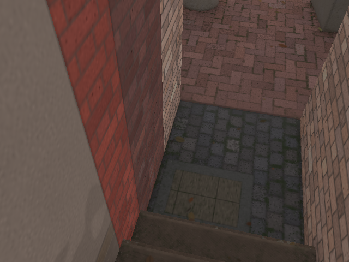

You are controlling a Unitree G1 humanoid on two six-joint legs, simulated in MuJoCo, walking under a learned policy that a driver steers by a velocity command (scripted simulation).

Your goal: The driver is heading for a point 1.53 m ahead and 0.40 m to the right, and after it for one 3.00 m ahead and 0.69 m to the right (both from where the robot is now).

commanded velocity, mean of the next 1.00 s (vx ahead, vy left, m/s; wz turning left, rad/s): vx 0.12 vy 0.00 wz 0.02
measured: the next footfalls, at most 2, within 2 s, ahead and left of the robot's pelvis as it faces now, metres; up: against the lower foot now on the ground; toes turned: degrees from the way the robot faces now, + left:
right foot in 1.24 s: +0.25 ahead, -0.22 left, -0.19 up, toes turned -6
left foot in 1.56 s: +0.38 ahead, +0.01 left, -0.18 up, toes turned -4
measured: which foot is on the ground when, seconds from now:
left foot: down 0.00-1.00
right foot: down 0.00-0.82, up 0.84-1.00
